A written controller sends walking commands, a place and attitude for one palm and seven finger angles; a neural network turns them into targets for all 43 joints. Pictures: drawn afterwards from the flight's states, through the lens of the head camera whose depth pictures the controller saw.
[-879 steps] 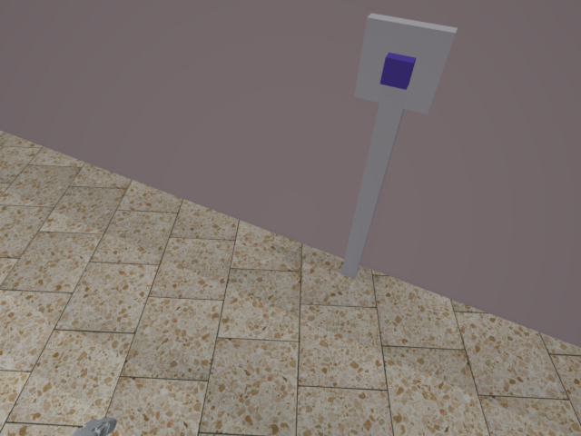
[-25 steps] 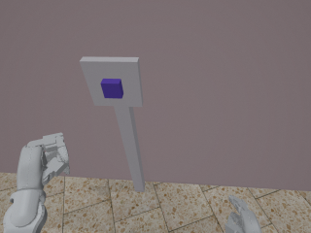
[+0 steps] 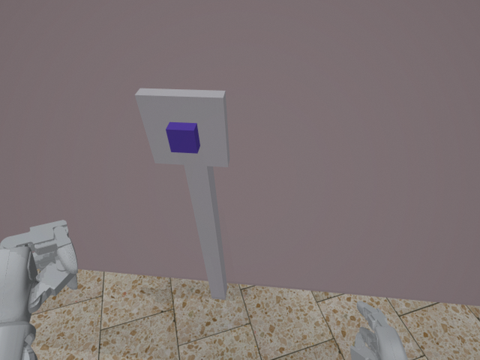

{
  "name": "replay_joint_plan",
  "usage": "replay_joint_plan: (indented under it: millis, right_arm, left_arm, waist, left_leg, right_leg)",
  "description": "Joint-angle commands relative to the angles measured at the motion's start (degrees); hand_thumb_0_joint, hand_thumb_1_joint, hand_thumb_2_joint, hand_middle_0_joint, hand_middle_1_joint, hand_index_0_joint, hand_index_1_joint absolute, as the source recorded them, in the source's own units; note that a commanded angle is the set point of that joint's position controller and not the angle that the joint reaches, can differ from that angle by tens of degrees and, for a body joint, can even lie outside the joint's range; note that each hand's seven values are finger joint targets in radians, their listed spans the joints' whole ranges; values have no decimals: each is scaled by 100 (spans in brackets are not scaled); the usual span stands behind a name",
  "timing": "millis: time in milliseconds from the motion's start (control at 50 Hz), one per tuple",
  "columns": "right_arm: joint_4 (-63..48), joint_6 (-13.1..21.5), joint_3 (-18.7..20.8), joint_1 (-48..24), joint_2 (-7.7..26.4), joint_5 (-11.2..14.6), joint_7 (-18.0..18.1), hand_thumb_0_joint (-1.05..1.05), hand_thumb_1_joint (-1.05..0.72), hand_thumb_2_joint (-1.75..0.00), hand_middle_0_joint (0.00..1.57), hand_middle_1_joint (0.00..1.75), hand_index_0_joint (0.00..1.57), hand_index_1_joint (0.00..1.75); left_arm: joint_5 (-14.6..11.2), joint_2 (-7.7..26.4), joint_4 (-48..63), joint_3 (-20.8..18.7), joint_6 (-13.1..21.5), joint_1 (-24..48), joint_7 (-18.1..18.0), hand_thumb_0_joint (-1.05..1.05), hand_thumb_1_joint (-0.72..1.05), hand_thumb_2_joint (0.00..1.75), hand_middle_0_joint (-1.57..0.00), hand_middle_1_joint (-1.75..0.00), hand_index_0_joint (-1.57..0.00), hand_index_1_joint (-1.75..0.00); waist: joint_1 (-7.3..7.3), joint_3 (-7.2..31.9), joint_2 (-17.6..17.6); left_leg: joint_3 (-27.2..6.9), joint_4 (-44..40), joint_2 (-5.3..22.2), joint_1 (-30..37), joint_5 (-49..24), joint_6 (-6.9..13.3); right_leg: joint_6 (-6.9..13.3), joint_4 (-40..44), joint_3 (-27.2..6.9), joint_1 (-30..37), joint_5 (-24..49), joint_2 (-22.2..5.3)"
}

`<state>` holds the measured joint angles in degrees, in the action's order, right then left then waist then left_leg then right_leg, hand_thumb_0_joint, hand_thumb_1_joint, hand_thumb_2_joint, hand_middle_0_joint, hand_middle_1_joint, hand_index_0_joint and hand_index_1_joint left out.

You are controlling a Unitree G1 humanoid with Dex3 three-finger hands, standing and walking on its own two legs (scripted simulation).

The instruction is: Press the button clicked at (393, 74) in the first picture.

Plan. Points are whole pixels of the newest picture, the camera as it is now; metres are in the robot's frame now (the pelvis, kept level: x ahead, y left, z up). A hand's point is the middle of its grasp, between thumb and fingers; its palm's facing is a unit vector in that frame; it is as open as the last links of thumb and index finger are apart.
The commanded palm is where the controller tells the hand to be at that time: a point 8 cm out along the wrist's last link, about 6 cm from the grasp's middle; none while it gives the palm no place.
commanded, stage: draw the hand back to the body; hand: left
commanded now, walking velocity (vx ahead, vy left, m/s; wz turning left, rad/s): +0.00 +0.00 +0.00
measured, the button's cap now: (184, 137) +0.51 +0.20 +0.12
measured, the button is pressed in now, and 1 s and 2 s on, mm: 0 0 0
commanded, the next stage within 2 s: step back with the hand held close in 0.06 s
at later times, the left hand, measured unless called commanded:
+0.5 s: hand (74, 270) +0.17 +0.24 +0.14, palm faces +0.28 -0.84 -0.47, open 3.1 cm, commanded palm +0.12 +0.29 +0.17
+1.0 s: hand (7, 324) +0.10 +0.27 +0.16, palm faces +0.39 -0.80 -0.46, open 3.1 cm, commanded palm +0.03 +0.31 +0.17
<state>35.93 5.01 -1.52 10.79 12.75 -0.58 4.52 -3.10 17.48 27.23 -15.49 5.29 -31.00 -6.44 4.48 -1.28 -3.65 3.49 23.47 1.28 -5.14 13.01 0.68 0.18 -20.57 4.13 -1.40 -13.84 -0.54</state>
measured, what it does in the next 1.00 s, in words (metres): shifts its weight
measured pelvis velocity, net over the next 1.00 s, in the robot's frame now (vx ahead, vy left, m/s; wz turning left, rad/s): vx -0.09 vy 0.03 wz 0.04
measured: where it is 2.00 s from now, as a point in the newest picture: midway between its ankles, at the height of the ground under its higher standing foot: outside the picture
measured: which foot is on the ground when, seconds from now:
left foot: down 0.00-1.00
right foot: down 0.00-1.00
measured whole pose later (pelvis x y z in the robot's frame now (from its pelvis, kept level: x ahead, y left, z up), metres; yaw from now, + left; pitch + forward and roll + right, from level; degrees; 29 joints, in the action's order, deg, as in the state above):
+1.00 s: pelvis -0.09 +0.03 -0.02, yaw +2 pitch +0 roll -2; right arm 31.7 4.4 -0.8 13.3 11.4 -0.4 4.9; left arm -0.5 23.0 34.4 -22.1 14.0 -34.4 -8.6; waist -1.1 -1.4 -0.1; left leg 1.7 32.6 -0.1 -24.8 8.5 3.6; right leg -1.1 -33.7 0.3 -19.5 -12.9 1.4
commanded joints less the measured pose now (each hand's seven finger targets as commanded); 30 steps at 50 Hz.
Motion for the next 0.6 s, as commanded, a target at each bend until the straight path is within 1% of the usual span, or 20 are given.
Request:
replay_joint_plan:
  millis: [0, 40, 80, 120, 140, 160, 180, 200, 220, 240, 280, 300, 340, 380, 400, 420, 480, 500, 540, 580]
  right_arm:
    - [-960, 371, 214, -794, 587, -4, 63, 0, -90, -90, 20, 30, 20, 30]
    - [-961, 371, 205, -781, 557, -7, 63, 0, -90, -90, 20, 30, 20, 30]
    - [-967, 376, 209, -775, 565, -9, 37, 0, -90, -90, 20, 30, 20, 30]
    - [-959, 366, 208, -774, 553, -8, 40, 0, -90, -90, 20, 30, 20, 30]
    - [-971, 354, 208, -782, 559, -5, 28, 0, -90, -90, 20, 30, 20, 30]
    - [-906, 330, 204, -787, 574, -2, 40, 0, -90, -90, 20, 30, 20, 30]
    - [-1170, 182, 222, -729, 684, 41, 15, 0, -90, -90, 20, 30, 20, 30]
    - [-1108, 102, 215, -726, 612, 31, 33, 0, -90, -90, 20, 30, 20, 30]
    - [-1076, 26, 233, -724, 610, 11, 25, 0, -90, -90, 20, 30, 20, 30]
    - [-1129, -32, 256, -691, 647, 3, -7, 0, -90, -90, 20, 30, 20, 30]
    - [-1212, -122, 302, -665, 686, 17, -30, 0, -90, -90, 20, 30, 20, 30]
    - [-1255, -155, 317, -695, 707, 10, -10, 0, -90, -90, 20, 30, 20, 30]
    - [-1338, -242, 359, -669, 679, 49, -4, 0, -90, -90, 20, 30, 20, 30]
    - [-1413, -301, 395, -670, 662, 70, 8, 0, -90, -90, 20, 30, 20, 30]
    - [-1416, -329, 404, -694, 670, 71, 26, 0, -90, -90, 20, 30, 20, 30]
    - [-1445, -346, 406, -661, 655, 91, 25, 0, -90, -90, 20, 30, 20, 30]
    - [-1505, -333, 426, -633, 674, 97, 41, 0, -90, -90, 20, 30, 20, 30]
    - [-1510, -316, 435, -650, 714, 83, 51, 0, -90, -90, 20, 30, 20, 30]
    - [-1527, -266, 430, -586, 698, 96, 43, 0, -90, -90, 20, 30, 20, 30]
    - [-1530, -216, 435, -572, 716, 91, 45, 0, -90, -90, 20, 30, 20, 30]
  left_arm:
    - [8, 1026, 1290, -633, 376, 523, -123, 0, 90, 90, -130, -150, -130, -150]
    - [-8, 970, 1244, -625, 376, 424, -121, 0, 90, 90, -130, -150, -130, -150]
    - [1, 1003, 1351, -653, 383, 425, -122, 0, 90, 90, -130, -150, -130, -150]
    - [-14, 963, 1218, -639, 364, 323, -110, 0, 90, 90, -130, -150, -130, -150]
    - [-15, 925, 1258, -608, 359, 337, -95, 0, 90, 90, -130, -150, -130, -150]
    - [0, 979, 1116, -605, 339, 748, -113, 0, 90, 90, -130, -150, -130, -150]
    - [-48, 1644, 1531, -1328, 550, 1183, -118, 0, 90, 90, -130, -150, -130, -150]
    - [-35, 1641, 1372, -1348, 635, 1071, -89, 0, 90, 90, -130, -150, -130, -150]
    - [-15, 1181, 975, -993, 610, 380, -44, 0, 90, 90, -130, -150, -130, -150]
    - [3, 1003, 984, -816, 604, 136, -11, 0, 90, 90, -130, -150, -130, -150]
    - [-1, 994, 1182, -783, 624, -109, -6, 0, 90, 90, -130, -150, -130, -150]
    - [-6, 1077, 1280, -858, 638, -200, -14, 0, 90, 90, -130, -150, -130, -150]
    - [-17, 1176, 1381, -975, 627, -424, -48, 0, 90, 90, -130, -150, -130, -150]
    - [-30, 1332, 1550, -1128, 651, -470, -81, 0, 90, 90, -130, -150, -130, -150]
    - [-46, 1416, 1572, -1221, 647, -527, -99, 0, 90, 90, -130, -150, -130, -150]
    - [-50, 1382, 1630, -1194, 662, -585, -109, 0, 90, 90, -130, -150, -130, -150]
    - [-34, 1418, 1776, -1222, 711, -607, -157, 0, 90, 90, -130, -150, -130, -150]
    - [-26, 1466, 1893, -1258, 732, -593, -164, 0, 90, 90, -130, -150, -130, -150]
    - [-4, 1393, 1868, -1212, 764, -693, -178, 0, 90, 90, -130, -150, -130, -150]
    - [12, 1394, 1850, -1248, 801, -679, -201, 0, 90, 90, -130, -150, -130, -150]
  waist:
    - [-39, 184, -18]
    - [-34, 167, 30]
    - [-23, 314, -92]
    - [-26, 195, 58]
    - [-30, 172, -38]
    - [-88, 97, -11]
    - [-286, -314, 228]
    - [-284, -309, 306]
    - [-318, -160, 395]
    - [-326, 72, 316]
    - [-347, 534, 181]
    - [-327, 687, 142]
    - [-335, 991, 197]
    - [-344, 1086, 377]
    - [-337, 1132, 342]
    - [-345, 1150, 300]
    - [-347, 1070, 65]
    - [-336, 1121, -148]
    - [-334, 1065, -150]
    - [-332, 939, -146]
  left_leg:
    - [-293, -314, -11, 225, -827, 62]
    - [-294, -305, -5, 208, -912, 62]
    - [-316, -285, -6, 237, -1061, 43]
    - [-304, -291, 5, 194, -1081, 49]
    - [-292, -289, 5, 192, -1071, 43]
    - [-291, -322, 1, 172, -924, 38]
    - [-371, -158, 120, -328, -553, 165]
    - [-413, -69, 86, -365, -409, 163]
    - [-391, 9, 100, -307, -561, 171]
    - [-356, 36, 124, -282, -759, 166]
    - [-343, 46, 189, -244, -1227, 168]
    - [-362, 44, 214, -229, -1520, 165]
    - [-358, 103, 287, -206, -1899, 173]
    - [-374, 163, 308, -323, -2045, 160]
    - [-405, 175, 313, -340, -2098, 156]
    - [-423, 175, 344, -421, -2116, 158]
    - [-484, 118, 404, -671, -2016, 168]
    - [-518, 92, 419, -740, -1981, 179]
    - [-611, -40, 522, -942, -1696, 214]
    - [-694, -191, 593, -1371, -1167, 266]
  right_leg:
    - [90, 479, -303, -508, 697, 56]
    - [90, 422, -289, -475, 810, 45]
    - [104, 365, -290, -376, 961, 48]
    - [94, 383, -286, -406, 988, 49]
    - [95, 388, -296, -422, 985, 51]
    - [89, 429, -287, -502, 811, 51]
    - [49, 707, -754, -1154, 900, -220]
    - [69, 778, -810, -1228, 873, -341]
    - [73, 713, -767, -1290, 944, -392]
    - [56, 597, -702, -1195, 1100, -405]
    - [14, 320, -586, -974, 1488, -399]
    - [-10, 196, -505, -907, 1653, -368]
    - [-45, -24, -477, -810, 1968, -352]
    - [-59, -156, -482, -780, 2164, -344]
    - [-56, -201, -474, -785, 2184, -343]
    - [-60, -288, -458, -765, 2166, -342]
    - [-66, -448, -458, -820, 1954, -273]
    - [-65, -512, -454, -782, 1867, -249]
    - [-80, -680, -426, -793, 1520, -177]
    - [-83, -831, -451, -706, 1230, -142]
